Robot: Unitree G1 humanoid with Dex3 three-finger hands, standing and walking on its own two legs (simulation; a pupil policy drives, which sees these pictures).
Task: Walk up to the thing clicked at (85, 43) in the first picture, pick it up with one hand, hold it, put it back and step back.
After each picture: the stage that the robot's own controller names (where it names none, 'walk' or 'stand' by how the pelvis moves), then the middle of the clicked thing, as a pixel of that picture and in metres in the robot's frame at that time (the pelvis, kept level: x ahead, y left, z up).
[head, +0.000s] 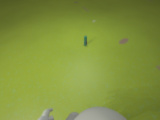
stand; (85, 40) +1.69 +0.15 -0.65
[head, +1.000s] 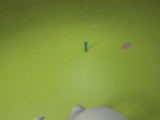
walk; (85, 46) +1.57 +0.25 -0.65
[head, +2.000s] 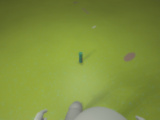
walk; (80, 57) +1.06 +0.25 -0.64
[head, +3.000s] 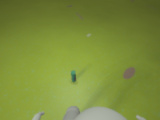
walk; (73, 76) +0.66 +0.23 -0.63
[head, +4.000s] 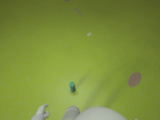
stand; (72, 87) +0.44 +0.21 -0.63
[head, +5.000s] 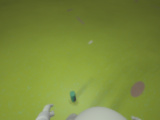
stand; (73, 96) +0.37 +0.21 -0.66
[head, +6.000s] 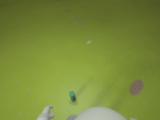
stand; (72, 96) +0.38 +0.22 -0.66
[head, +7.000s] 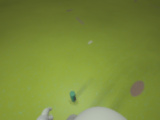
stand; (73, 96) +0.38 +0.21 -0.66
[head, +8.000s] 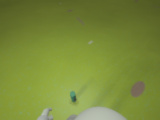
stand; (73, 97) +0.38 +0.21 -0.66
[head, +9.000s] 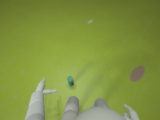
go down; (70, 81) +0.41 +0.20 -0.57
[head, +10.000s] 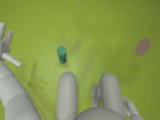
go down; (62, 56) +0.47 +0.22 -0.25
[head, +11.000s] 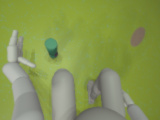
close in; (52, 50) +0.46 +0.24 -0.20
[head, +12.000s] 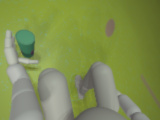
close; (27, 47) +0.46 +0.27 -0.16
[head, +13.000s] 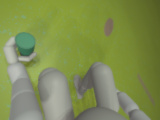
lift; (26, 48) +0.43 +0.28 -0.16
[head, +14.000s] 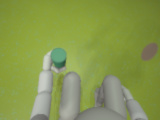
lift; (59, 62) +0.35 +0.23 -0.02
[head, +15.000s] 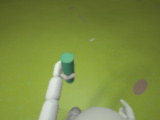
hold; (68, 70) +0.32 +0.16 +0.09
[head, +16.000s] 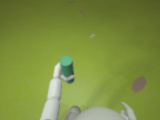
hold; (68, 71) +0.32 +0.16 +0.05
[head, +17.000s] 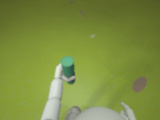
hold; (69, 72) +0.32 +0.16 +0.04
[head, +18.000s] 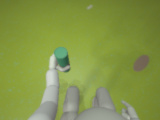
crouch; (63, 62) +0.40 +0.18 -0.02
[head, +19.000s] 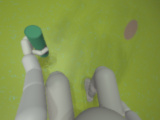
lower; (39, 45) +0.48 +0.25 -0.10
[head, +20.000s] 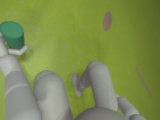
lower; (16, 42) +0.47 +0.29 -0.17
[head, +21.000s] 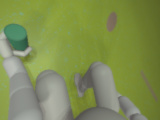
lower; (20, 44) +0.46 +0.29 -0.17
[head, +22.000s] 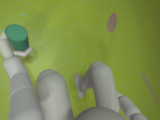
lower; (21, 44) +0.46 +0.29 -0.16
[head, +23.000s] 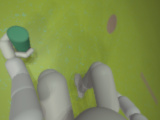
rest; (22, 45) +0.45 +0.29 -0.17
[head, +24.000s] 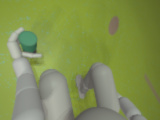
open; (29, 47) +0.45 +0.27 -0.17
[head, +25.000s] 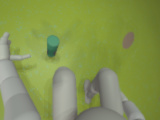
stand; (52, 48) +0.46 +0.25 -0.19
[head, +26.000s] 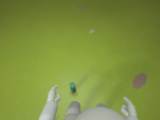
stand; (73, 88) +0.41 +0.18 -0.56
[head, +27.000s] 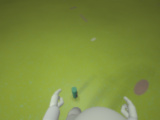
stand; (74, 92) +0.42 +0.18 -0.60
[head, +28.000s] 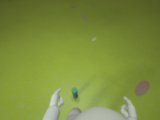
stand; (75, 93) +0.40 +0.18 -0.60
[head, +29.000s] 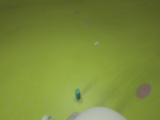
stand; (77, 94) +0.43 +0.17 -0.65
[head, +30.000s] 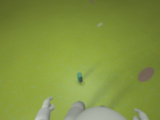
walk; (79, 78) +0.50 +0.17 -0.63
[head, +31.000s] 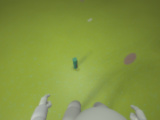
walk; (75, 63) +0.75 +0.22 -0.64
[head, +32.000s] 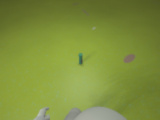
stand; (80, 59) +1.04 +0.21 -0.63
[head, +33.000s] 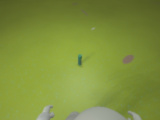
stand; (79, 60) +1.03 +0.21 -0.66
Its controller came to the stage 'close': yes
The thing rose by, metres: 0.69
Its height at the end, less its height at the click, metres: +0.00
